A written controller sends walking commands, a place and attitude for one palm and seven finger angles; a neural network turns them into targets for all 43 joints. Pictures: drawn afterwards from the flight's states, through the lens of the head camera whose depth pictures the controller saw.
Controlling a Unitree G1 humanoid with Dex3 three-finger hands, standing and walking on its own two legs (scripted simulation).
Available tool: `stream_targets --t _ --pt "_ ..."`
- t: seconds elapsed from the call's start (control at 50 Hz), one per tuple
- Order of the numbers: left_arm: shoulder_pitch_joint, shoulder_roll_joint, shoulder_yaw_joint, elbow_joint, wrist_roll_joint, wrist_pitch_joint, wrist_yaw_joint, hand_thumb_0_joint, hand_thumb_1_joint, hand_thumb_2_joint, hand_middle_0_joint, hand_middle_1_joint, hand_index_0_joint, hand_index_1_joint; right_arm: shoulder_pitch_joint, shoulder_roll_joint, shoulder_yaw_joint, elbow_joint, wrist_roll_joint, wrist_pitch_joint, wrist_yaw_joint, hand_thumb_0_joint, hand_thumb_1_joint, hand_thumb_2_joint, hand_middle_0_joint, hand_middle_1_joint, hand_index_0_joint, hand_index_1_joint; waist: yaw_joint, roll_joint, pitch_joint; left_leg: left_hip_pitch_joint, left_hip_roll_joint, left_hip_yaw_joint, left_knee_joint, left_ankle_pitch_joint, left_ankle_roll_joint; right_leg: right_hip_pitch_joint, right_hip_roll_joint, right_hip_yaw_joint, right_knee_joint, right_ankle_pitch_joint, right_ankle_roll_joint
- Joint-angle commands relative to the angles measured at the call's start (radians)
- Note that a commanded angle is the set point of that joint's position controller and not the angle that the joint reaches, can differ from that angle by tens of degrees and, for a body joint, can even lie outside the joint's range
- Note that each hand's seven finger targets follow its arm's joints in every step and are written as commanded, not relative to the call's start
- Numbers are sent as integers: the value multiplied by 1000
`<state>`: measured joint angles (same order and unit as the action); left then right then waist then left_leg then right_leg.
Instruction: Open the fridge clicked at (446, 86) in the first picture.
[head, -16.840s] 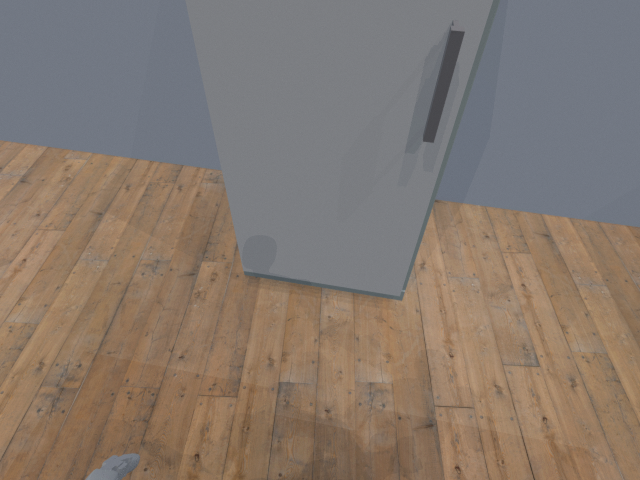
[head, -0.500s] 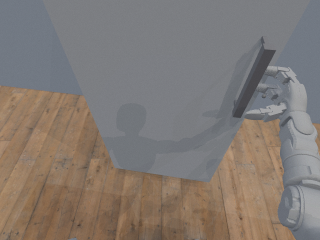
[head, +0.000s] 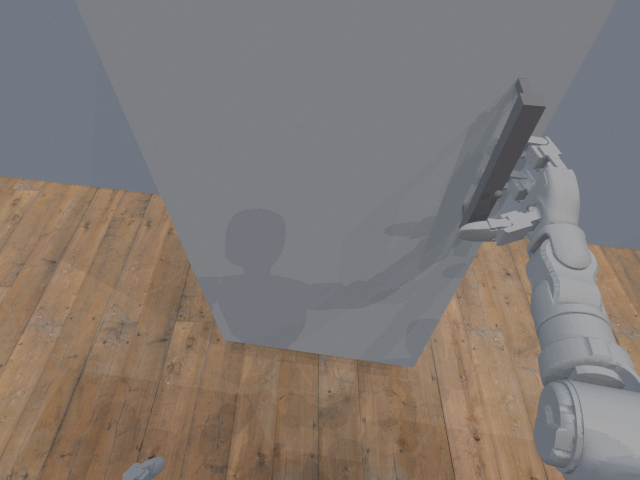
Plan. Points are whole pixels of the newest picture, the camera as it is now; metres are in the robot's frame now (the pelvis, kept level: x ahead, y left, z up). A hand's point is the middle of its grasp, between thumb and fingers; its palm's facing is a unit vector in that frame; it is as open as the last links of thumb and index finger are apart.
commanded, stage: slide the fingers in behind the handle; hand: right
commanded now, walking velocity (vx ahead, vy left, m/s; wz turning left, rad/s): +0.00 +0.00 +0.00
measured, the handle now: (492, 167) +0.50 -0.15 +0.14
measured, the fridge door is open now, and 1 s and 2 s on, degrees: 0 0 0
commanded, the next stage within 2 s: grip the handle and tug to test in 0.98 s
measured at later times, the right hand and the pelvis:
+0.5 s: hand (481, 194) +0.45 -0.13 +0.14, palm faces +0.02 +1.00 -0.01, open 14.0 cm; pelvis +0.00 +0.01 +0.00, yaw +0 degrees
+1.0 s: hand (483, 200) +0.44 -0.13 +0.14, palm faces +0.01 +1.00 +0.00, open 14.3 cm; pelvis +0.00 +0.01 +0.00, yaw +0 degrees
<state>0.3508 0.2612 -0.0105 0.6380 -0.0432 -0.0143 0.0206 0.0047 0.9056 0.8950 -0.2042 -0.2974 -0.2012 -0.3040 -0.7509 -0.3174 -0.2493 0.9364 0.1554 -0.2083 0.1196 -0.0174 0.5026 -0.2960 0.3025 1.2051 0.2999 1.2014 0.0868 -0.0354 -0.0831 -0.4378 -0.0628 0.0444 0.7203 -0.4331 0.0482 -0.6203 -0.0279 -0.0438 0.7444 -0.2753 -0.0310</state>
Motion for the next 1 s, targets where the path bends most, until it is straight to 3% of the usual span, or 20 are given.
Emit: stream_targets --t 0.0,0.04,0.1,0.18,0.26,0.32,0.36,0.48,0.54,0.58,0.62,0.7,0.74,0.78,0.82,0.84,0.88,0.9,0.96,0.98 --pt "50 156 55 -97 -5 -20 6 0 900 900 -200 -300 -200 -300 -429 -230 -49 -230 12 -65 -10 0 500 -300 300 1200 300 1200 -4 16 -323 -80 5 -38 -121 400 -39 402 16 72 -40 229 -19" --pt "49 153 57 -102 -3 -19 7 0 900 900 -200 -300 -200 -300 -433 -196 -21 -251 18 -66 -6 0 500 -300 300 1200 300 1200 4 41 -316 -57 6 -38 -125 416 -41 391 21 68 -38 229 -24" --pt "45 154 59 -102 -8 -20 6 0 900 900 -200 -300 -200 -300 -414 -203 -31 -294 26 -67 1 0 500 -300 300 1200 300 1200 -9 12 -354 -50 5 -43 -123 447 -40 422 21 68 -41 252 -21" --pt "42 148 60 -83 -9 -21 7 0 900 900 -200 -300 -200 -300 -449 -149 26 -271 23 -57 1 0 500 -300 300 1200 300 1200 17 -2 -284 -95 5 -41 -138 406 -43 416 20 68 -42 214 -22" --pt "45 151 57 -77 -8 -24 8 0 900 900 -200 -300 -200 -300 -466 -183 -12 -271 25 -61 -17 0 500 -300 300 1200 300 1200 9 34 -313 -70 10 -46 -140 407 -46 404 23 71 -50 206 -24" --pt "39 146 55 -77 -4 -28 5 0 900 900 -200 -300 -200 -300 -452 -165 3 -269 20 -65 -23 0 500 -300 300 1200 300 1200 2 3 -326 -59 11 -47 -133 419 -43 409 27 68 -48 212 -22" --pt "43 148 55 -77 -4 -26 5 0 900 900 -200 -300 -200 -300 -453 -199 -28 -264 13 -73 -29 0 500 -300 300 1200 300 1200 -3 29 -335 -41 15 -56 -132 451 -51 390 27 64 -45 220 -25" --pt "30 143 57 -90 -3 -26 -4 0 900 900 -200 -300 -200 -300 -403 -139 15 -269 13 -69 -35 0 500 -300 300 1200 300 1200 -4 8 -316 -48 11 -50 -134 449 -48 402 30 58 -46 217 -23" --pt "35 149 56 -90 -3 -20 0 0 900 900 -200 -300 -200 -300 -400 -180 -20 -243 20 -58 -34 0 500 -300 300 1200 300 1200 -3 102 -278 -4 19 -62 -149 459 -59 337 33 53 -53 180 -31" --pt "24 145 55 -99 -4 -18 3 0 900 900 -200 -300 -200 -300 -381 -194 -34 -264 18 -60 -34 0 500 -300 300 1200 300 1200 -21 66 -307 21 24 -69 -141 495 -58 343 38 48 -58 191 -29" --pt "21 139 54 -98 -5 -21 1 0 900 900 -200 -300 -200 -300 -412 -163 -3 -303 14 -70 -31 0 500 -300 300 1200 300 1200 -13 31 -321 6 21 -62 -137 498 -55 376 37 48 -56 210 -27" --pt "19 142 54 -100 -6 -20 1 0 900 900 -200 -300 -200 -300 -376 -181 -22 -314 20 -81 -21 0 500 -300 300 1200 300 1200 -19 44 -323 11 22 -69 -141 510 -60 375 37 50 -55 210 -28" --pt "14 140 54 -106 -5 -21 -2 0 900 900 -200 -300 -200 -300 -365 -154 5 -343 26 -85 -17 0 500 -300 300 1200 300 1200 -18 32 -322 20 21 -64 -141 502 -56 383 39 48 -54 214 -28" --pt "7 142 55 -103 -7 -21 0 0 900 900 -200 -300 -200 -300 -355 -174 -10 -343 25 -83 -18 0 500 -300 300 1200 300 1200 -23 8 -323 9 18 -62 -137 502 -52 395 37 50 -56 220 -25" --pt "5 139 55 -105 -8 -23 -1 0 900 900 -200 -300 -200 -300 -342 -152 0 -343 30 -76 -16 0 500 -300 300 1200 300 1200 -22 14 -317 6 18 -62 -142 512 -55 398 37 48 -54 223 -25" --pt "14 145 55 -103 -6 -19 0 0 900 900 -200 -300 -200 -300 -336 -178 -20 -342 31 -76 -19 0 500 -300 300 1200 300 1200 -20 56 -311 23 19 -61 -142 514 -58 379 36 48 -53 225 -29" --pt "7 145 57 -104 -8 -17 3 0 900 900 -200 -300 -200 -300 -324 -184 -28 -338 30 -69 -21 0 500 -300 300 1200 300 1200 -26 52 -321 33 21 -65 -138 537 -59 380 36 46 -60 227 -27" --pt "4 141 55 -108 -11 -20 2 0 900 900 -200 -300 -200 -300 -357 -149 3 -366 33 -68 -18 0 500 -300 300 1200 300 1200 -15 37 -320 19 20 -62 -143 533 -59 391 37 45 -63 231 -27" --pt "9 147 58 -102 -7 -18 1 0 900 900 -200 -300 -200 -300 -310 -199 -53 -356 33 -64 -25 0 500 -300 300 1200 300 1200 -35 39 -334 31 21 -63 -139 542 -58 396 36 47 -61 246 -25" --pt "5 145 56 -103 -7 -15 3 0 900 900 -200 -300 -200 -300 -311 -189 -37 -355 31 -60 -25 0 500 -300 300 1200 300 1200 -28 50 -322 39 21 -62 -140 542 -57 389 36 45 -66 242 -26"
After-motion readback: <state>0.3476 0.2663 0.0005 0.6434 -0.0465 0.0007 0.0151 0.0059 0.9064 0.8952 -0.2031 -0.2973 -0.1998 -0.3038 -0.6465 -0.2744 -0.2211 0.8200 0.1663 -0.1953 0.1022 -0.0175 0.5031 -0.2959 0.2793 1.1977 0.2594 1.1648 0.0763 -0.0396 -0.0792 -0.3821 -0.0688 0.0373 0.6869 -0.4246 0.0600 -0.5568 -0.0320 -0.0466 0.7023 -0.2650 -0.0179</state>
